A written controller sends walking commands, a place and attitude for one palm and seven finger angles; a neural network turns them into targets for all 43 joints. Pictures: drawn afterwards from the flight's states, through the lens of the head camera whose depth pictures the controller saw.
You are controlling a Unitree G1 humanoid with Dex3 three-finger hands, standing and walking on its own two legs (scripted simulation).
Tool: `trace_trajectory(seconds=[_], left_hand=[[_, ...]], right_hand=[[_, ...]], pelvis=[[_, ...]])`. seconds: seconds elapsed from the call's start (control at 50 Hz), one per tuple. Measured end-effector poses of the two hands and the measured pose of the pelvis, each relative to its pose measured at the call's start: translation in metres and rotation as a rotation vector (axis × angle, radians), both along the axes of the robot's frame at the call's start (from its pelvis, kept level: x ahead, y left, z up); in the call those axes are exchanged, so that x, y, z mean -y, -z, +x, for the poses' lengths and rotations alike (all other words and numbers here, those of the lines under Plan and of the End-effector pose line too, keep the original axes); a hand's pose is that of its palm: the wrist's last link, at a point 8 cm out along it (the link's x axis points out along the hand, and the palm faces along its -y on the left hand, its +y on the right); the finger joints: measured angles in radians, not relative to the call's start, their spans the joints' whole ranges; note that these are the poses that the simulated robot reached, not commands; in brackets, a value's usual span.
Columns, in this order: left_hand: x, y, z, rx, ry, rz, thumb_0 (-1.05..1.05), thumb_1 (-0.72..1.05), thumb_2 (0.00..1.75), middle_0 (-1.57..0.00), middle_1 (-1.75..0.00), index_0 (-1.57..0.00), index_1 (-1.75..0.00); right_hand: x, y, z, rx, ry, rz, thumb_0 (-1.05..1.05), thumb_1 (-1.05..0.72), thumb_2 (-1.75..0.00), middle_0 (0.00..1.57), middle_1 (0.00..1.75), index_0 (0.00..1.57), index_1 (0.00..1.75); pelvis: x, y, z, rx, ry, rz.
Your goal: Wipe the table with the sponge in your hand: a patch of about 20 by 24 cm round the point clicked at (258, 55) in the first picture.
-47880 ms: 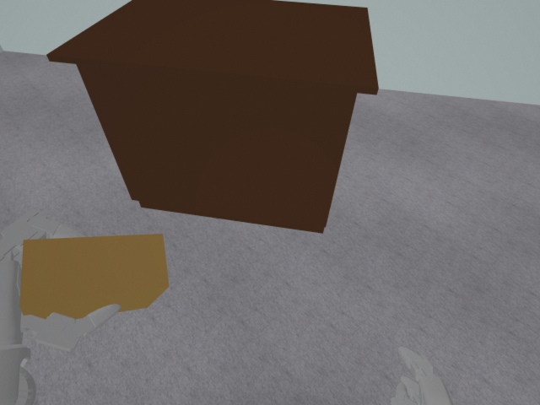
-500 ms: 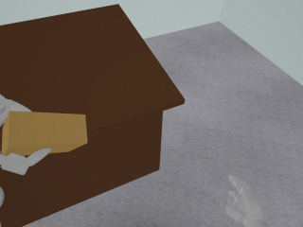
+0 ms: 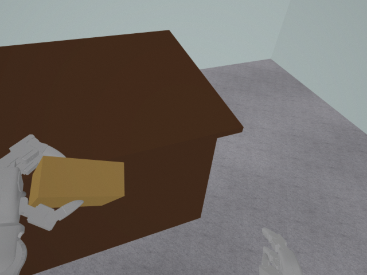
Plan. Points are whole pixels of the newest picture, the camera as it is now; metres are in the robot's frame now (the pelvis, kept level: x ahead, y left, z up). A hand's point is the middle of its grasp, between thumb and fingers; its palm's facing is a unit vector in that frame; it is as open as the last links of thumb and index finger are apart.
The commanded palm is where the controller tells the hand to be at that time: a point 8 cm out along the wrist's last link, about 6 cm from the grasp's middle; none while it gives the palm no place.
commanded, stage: come to a stop and stand still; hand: left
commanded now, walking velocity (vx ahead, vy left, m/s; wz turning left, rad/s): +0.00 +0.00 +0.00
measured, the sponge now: (90, 185) +0.24 +0.20 +0.11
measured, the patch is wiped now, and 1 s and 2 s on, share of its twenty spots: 1.00 1.00 1.00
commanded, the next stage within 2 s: look again from close up in 1.20 s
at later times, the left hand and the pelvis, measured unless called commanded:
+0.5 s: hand (44, 176) +0.23 +0.26 +0.15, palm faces +0.45 -0.81 -0.38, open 10.1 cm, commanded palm +0.17 +0.29 +0.18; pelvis +0.02 +0.00 +0.00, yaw +3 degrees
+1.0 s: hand (68, 150) +0.29 +0.25 +0.15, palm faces +0.42 -0.81 -0.41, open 10.1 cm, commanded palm +0.23 +0.28 +0.18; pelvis +0.08 -0.01 +0.00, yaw +3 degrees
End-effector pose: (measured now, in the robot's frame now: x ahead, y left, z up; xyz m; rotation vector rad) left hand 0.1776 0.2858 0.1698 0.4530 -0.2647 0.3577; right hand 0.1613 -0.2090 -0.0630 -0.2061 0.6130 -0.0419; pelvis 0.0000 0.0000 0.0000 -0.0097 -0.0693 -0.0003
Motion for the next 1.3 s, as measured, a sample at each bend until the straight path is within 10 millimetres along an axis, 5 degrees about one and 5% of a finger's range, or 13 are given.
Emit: trace_trajectory(seconds=[0.32,0.6,0.82,1.04,1.3], left_hand=[[-0.020,0.000,-0.011,0.008,-0.087,-0.014,-0.01,-0.55,1.06,-0.71,-1.36,-0.77,-1.35],[-0.009,0.000,0.025,-0.037,-0.078,0.003,-0.01,-0.55,1.06,-0.71,-1.36,-0.77,-1.35],[0.000,-0.002,0.058,-0.077,-0.064,0.010,-0.01,-0.55,1.06,-0.71,-1.36,-0.77,-1.35],[0.002,-0.002,0.067,-0.081,-0.077,-0.008,-0.01,-0.55,1.06,-0.71,-1.36,-0.77,-1.35],[-0.004,-0.003,0.061,-0.062,-0.077,-0.028,-0.01,-0.55,1.06,-0.71,-1.36,-0.77,-1.35]], right_hand=[[-0.007,-0.004,0.020,-0.013,-0.050,-0.036,0.01,-0.90,-0.90,0.21,0.30,0.20,0.30],[0.003,0.008,0.040,-0.074,-0.016,-0.020,0.01,-0.90,-0.90,0.21,0.30,0.20,0.30],[0.016,0.010,0.080,-0.093,0.005,-0.022,0.01,-0.90,-0.90,0.21,0.30,0.20,0.30],[0.020,-0.001,0.114,-0.056,0.006,-0.035,0.01,-0.90,-0.90,0.20,0.30,0.20,0.30],[0.011,-0.003,0.105,-0.063,0.008,-0.035,0.01,-0.90,-0.90,0.20,0.30,0.20,0.30]], pelvis=[[-0.006,-0.002,0.007,-0.007,-0.043,-0.003],[0.001,-0.004,0.038,-0.046,-0.048,-0.001],[0.009,-0.005,0.069,-0.075,-0.054,-0.001],[0.013,-0.005,0.085,-0.076,-0.055,-0.004],[0.007,-0.006,0.081,-0.063,-0.058,-0.005]])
